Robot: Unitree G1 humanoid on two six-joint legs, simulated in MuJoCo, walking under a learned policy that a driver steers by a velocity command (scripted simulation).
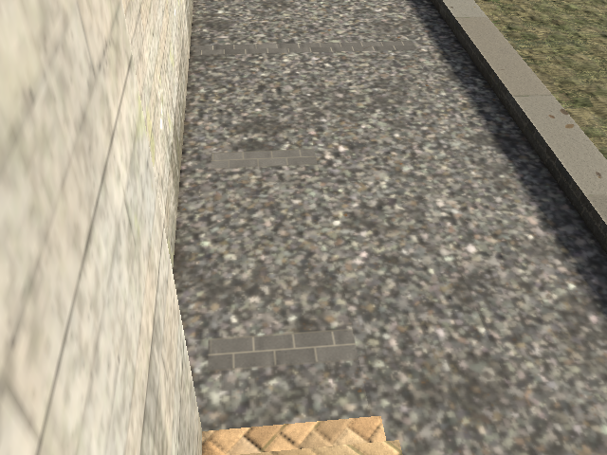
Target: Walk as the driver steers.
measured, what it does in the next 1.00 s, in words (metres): goes down, turning left: right foot 0.21 m lower, then left foot 0.21 m lower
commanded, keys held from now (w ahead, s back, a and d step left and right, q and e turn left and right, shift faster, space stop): w+shift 0.38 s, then w+q+shift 0.48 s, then w+e+shift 0.14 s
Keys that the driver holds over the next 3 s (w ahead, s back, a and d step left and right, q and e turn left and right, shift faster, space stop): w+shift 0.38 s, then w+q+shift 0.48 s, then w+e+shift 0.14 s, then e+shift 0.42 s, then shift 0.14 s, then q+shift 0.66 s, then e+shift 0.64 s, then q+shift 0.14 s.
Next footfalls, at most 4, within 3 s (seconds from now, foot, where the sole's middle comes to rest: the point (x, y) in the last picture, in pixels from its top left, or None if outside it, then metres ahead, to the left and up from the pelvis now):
0.42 right None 0.31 -0.04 -1.05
0.78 left None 0.59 0.14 -1.26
1.06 right None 0.82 0.05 -1.47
1.30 left None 0.97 0.31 -1.69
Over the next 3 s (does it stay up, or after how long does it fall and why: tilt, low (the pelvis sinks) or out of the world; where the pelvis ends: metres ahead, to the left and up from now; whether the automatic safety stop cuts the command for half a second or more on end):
stays up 1.40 0.20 -1.38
